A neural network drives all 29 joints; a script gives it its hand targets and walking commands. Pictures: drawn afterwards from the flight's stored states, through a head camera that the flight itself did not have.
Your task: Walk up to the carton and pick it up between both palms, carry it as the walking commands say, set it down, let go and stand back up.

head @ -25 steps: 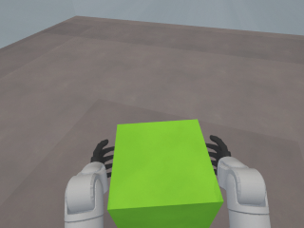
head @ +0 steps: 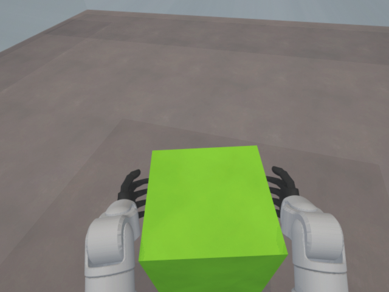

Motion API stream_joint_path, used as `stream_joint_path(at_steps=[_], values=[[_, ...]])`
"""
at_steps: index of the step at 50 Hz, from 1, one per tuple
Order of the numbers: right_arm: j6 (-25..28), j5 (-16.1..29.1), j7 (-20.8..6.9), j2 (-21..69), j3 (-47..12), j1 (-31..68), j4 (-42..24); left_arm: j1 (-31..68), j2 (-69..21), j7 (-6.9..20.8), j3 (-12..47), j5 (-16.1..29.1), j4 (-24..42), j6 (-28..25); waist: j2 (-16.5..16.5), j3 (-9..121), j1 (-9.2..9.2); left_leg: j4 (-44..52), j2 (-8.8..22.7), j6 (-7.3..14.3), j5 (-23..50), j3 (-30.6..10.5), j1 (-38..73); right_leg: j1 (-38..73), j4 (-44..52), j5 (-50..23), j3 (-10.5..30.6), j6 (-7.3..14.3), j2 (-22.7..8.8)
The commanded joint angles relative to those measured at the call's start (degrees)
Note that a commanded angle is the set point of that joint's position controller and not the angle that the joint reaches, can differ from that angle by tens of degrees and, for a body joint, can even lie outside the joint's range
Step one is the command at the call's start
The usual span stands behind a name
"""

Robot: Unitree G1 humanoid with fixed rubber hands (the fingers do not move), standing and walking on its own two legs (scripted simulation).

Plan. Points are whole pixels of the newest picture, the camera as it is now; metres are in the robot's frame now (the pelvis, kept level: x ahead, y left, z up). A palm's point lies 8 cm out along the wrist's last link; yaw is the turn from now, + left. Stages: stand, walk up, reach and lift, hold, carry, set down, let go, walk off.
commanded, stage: carry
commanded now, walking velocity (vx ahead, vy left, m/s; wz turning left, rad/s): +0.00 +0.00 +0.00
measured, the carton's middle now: (208, 226) +0.27 +0.00 +0.01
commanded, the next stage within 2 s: hold in 0.92 s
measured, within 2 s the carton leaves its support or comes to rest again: neither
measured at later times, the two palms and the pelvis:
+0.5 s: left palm (125, 199) +0.30 +0.16 +0.08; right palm (277, 194) +0.29 -0.14 +0.08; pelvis +0.02 +0.01 +0.00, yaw +0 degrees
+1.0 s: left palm (128, 203) +0.31 +0.16 +0.05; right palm (270, 197) +0.31 -0.13 +0.05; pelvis +0.02 +0.01 +0.01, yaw +2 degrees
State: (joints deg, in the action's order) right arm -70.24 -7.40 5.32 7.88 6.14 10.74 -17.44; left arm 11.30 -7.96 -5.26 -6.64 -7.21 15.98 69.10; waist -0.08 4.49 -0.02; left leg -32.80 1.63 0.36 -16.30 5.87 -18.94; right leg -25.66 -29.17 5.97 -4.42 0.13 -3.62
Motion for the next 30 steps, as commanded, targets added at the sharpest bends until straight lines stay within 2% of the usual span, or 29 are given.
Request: stream_joint_path(at_steps=[1, 16, 30], values=[[1.00, 22.73, -14.41, 52.39, -39.27, 27.60, -4.03, 26.91, -52.09, 15.33, 40.00, 23.83, 4.55, 0.02, 0.85, 14.97, -0.36, 6.89, 5.22, 0.54, -0.62, -5.92, 1.09, 10.95, 3.80, 1.71, 5.88, 0.87, -4.72], [2.74, 21.31, -14.72, 51.95, -37.55, 26.93, -1.68, 26.95, -52.23, 15.24, 39.17, 22.56, 2.38, -1.73, 0.08, 15.29, -0.23, 6.04, 5.70, 0.95, 5.58, -5.81, 2.19, 13.12, 1.08, -5.89, 4.69, 1.36, -4.53], [6.12, 19.73, -14.78, 50.64, -35.95, 26.41, 0.24, 25.76, -50.96, 14.73, 37.43, 20.16, 0.10, -5.08, 0.00, 15.35, -0.22, 6.08, 5.85, 1.14, 6.59, -5.62, 2.65, 13.50, 0.32, -7.25, 4.17, 1.19, -4.43]])
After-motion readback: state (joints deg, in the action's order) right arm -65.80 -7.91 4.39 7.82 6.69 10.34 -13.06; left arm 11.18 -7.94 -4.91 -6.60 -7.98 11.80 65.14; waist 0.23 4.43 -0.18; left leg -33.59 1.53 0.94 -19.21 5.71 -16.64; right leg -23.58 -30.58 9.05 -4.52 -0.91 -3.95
